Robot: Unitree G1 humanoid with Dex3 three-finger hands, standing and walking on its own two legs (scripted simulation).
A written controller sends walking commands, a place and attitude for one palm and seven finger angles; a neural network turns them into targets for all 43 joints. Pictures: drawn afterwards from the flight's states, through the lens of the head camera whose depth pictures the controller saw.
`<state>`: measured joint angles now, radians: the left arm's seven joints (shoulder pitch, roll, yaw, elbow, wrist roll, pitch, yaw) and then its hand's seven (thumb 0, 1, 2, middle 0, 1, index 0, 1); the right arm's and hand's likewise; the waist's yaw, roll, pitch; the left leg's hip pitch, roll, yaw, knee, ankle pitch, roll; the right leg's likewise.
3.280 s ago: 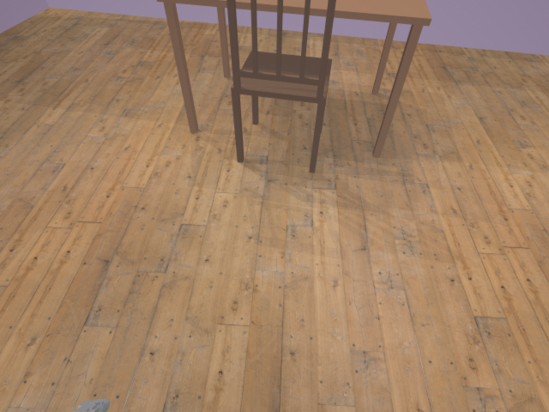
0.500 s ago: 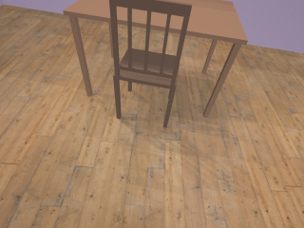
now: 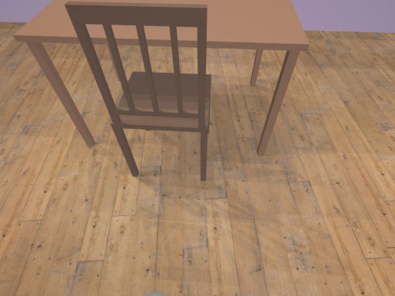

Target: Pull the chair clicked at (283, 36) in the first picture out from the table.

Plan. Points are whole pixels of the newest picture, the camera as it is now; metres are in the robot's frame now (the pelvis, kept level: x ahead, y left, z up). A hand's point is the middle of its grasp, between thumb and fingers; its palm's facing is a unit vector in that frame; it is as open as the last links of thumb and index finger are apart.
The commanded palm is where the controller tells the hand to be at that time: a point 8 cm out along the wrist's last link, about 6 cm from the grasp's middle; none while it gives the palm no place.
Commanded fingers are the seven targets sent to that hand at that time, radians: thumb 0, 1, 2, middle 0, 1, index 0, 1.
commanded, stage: take the last steps up to it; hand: left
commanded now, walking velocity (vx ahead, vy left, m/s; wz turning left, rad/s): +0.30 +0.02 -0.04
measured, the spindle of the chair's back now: (149, 74) +0.83 +0.21 -0.04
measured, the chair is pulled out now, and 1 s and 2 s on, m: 0.00 0.00 0.00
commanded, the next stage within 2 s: come to a stop and stand still in 0.74 s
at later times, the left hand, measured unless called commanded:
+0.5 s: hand (118, 260) +0.22 +0.21 -0.16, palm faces +0.02 -0.99 -0.15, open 7.3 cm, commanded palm none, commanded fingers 0.00 0.90 0.90 -0.20 -0.30 -0.20 -0.30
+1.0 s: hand (149, 201) +0.38 +0.16 -0.16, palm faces +0.03 -0.98 -0.19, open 7.2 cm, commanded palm none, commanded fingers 0.00 0.90 0.90 -0.20 -0.30 -0.20 -0.30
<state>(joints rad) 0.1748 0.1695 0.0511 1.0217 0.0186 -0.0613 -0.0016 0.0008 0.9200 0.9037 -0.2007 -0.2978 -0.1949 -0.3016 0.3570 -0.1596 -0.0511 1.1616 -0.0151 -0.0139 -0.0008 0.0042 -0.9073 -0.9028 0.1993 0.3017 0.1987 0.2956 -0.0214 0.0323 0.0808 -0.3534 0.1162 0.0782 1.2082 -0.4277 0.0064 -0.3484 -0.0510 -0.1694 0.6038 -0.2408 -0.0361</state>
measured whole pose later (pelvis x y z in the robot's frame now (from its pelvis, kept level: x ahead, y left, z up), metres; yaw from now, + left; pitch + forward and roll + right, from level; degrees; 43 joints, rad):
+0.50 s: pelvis +0.19 +0.03 +0.02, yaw -2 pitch +0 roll +0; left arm 0.25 0.18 0.06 1.07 0.02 0.00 -0.01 0.01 0.93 0.90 -0.20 -0.30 -0.19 -0.30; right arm 0.34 -0.12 -0.03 1.10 -0.02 -0.07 -0.02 0.00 -0.92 -0.90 0.20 0.30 0.20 0.30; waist 0.00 -0.04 0.03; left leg -0.11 0.04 0.22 0.37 -0.25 0.03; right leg -0.50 -0.11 -0.07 0.99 -0.28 0.00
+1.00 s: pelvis +0.35 -0.01 +0.01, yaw -2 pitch +0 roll -1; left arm 0.24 0.15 0.03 1.08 0.01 -0.02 0.03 0.00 0.95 0.90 -0.20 -0.30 -0.20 -0.30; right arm 0.20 -0.18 -0.04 1.07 -0.01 -0.01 -0.02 0.00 -0.93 -0.90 0.20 0.30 0.20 0.30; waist 0.01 0.03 0.03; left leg -0.36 0.08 0.07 0.64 -0.26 -0.03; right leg -0.20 -0.01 -0.16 0.43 -0.23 -0.04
